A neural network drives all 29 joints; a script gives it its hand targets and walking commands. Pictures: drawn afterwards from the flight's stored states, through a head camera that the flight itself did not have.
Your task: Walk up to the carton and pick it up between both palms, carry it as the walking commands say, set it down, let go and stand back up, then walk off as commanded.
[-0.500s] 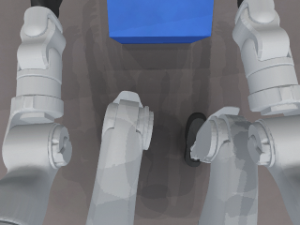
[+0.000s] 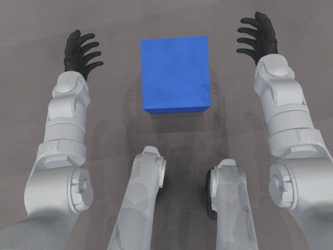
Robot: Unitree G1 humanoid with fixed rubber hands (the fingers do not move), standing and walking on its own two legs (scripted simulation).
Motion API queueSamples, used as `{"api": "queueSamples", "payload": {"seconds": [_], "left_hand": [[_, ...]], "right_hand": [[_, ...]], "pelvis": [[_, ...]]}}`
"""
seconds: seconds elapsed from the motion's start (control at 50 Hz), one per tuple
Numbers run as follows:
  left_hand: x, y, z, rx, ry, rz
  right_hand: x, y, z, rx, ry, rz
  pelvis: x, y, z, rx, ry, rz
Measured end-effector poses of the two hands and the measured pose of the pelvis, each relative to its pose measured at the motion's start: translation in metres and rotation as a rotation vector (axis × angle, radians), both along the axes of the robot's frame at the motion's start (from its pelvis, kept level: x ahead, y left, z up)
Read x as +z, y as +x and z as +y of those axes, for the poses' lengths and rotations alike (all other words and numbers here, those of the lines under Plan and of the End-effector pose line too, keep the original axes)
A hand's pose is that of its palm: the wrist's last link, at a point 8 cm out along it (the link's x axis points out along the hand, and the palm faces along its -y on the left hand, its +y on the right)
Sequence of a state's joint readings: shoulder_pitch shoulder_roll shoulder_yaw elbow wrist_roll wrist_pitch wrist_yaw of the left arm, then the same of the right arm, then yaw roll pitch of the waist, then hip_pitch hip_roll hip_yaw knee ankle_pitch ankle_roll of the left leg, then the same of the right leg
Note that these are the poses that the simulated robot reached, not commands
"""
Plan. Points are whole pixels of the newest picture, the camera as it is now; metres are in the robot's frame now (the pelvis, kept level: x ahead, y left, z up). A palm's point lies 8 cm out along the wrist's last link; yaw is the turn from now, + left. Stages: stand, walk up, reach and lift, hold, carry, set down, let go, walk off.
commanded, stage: set down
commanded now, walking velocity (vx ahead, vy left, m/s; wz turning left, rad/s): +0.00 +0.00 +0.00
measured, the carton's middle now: (175, 80) +0.54 +0.09 -0.43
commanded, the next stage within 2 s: let go in 0.52 s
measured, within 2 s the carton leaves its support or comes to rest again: neither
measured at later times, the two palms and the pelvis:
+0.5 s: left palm (21, 43) +0.45 +0.30 +0.04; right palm (302, 27) +0.52 -0.10 +0.03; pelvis +0.03 +0.00 +0.12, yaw +0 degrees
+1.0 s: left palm out of the picture +0.33 +0.29 +0.12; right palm out of the picture +0.39 -0.17 +0.11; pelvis +0.07 +0.01 +0.20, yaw +2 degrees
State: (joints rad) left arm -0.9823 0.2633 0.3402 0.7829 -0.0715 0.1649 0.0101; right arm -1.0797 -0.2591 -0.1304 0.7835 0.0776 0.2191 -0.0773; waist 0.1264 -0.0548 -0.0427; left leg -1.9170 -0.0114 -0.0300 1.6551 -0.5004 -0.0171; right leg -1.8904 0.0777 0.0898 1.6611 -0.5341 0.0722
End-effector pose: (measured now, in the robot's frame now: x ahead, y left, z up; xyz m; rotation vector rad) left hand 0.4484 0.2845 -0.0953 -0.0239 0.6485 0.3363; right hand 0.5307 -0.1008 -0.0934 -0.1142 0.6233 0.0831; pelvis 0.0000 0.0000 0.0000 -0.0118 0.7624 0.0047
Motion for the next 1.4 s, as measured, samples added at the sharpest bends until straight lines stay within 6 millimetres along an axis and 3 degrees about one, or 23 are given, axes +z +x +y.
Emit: {"api": "queueSamples", "payload": {"seconds": [0.08,0.14,0.32,0.44,0.56,0.66,0.76,0.86,0.96,1.06,1.14,1.22,1.4], "left_hand": [[0.034,-0.016,0.025,0.044,0.008,-0.009],[0.055,-0.016,0.033,0.033,0.007,-0.034],[0.081,0.005,0.002,-0.080,-0.045,-0.026],[0.118,0.002,0.004,-0.065,-0.019,-0.012],[0.147,-0.003,0.022,-0.043,-0.003,0.010],[0.140,-0.004,0.017,-0.085,-0.002,0.041],[0.125,-0.036,-0.002,-0.193,0.015,0.116],[0.148,-0.084,-0.009,-0.256,0.047,0.167],[0.194,-0.106,0.004,-0.244,0.088,0.158],[0.232,-0.136,-0.009,-0.260,0.069,0.157],[0.245,-0.163,-0.030,-0.259,0.047,0.180],[0.256,-0.177,-0.048,-0.251,0.038,0.168],[0.271,-0.194,-0.068,-0.249,0.046,0.169]], "right_hand": [[0.015,-0.003,0.020,0.025,0.007,0.028],[0.026,-0.005,0.023,0.012,-0.002,0.034],[0.082,-0.004,-0.012,-0.053,-0.053,-0.006],[0.118,-0.007,-0.010,-0.025,-0.037,0.003],[0.130,-0.010,0.007,-0.014,-0.037,0.049],[0.130,-0.015,0.004,-0.042,-0.073,0.055],[0.130,-0.056,-0.019,-0.074,-0.158,0.079],[0.154,-0.112,-0.047,-0.086,-0.183,0.125],[0.193,-0.129,-0.063,-0.074,-0.161,0.094],[0.220,-0.158,-0.072,-0.065,-0.115,0.103],[0.230,-0.191,-0.085,-0.083,-0.098,0.138],[0.240,-0.214,-0.104,-0.086,-0.117,0.150],[0.274,-0.240,-0.146,-0.078,-0.164,0.137]], "pelvis": [[0.021,0.005,-0.005,0.013,0.012,0.026],[0.035,0.007,-0.008,0.030,0.008,0.037],[0.078,0.011,-0.009,0.034,-0.015,0.023],[0.111,0.023,-0.003,0.005,-0.005,-0.015],[0.134,0.034,0.003,0.014,-0.005,-0.031],[0.143,0.037,0.006,0.031,-0.013,-0.033],[0.158,0.045,0.010,0.039,-0.020,-0.062],[0.179,0.056,0.013,0.036,-0.012,-0.144],[0.196,0.064,0.013,0.036,0.000,-0.246],[0.214,0.080,0.011,0.042,0.011,-0.360],[0.226,0.092,0.007,0.035,0.018,-0.452],[0.235,0.099,-0.001,0.033,0.025,-0.544],[0.248,0.112,-0.020,0.037,0.043,-0.712]]}}
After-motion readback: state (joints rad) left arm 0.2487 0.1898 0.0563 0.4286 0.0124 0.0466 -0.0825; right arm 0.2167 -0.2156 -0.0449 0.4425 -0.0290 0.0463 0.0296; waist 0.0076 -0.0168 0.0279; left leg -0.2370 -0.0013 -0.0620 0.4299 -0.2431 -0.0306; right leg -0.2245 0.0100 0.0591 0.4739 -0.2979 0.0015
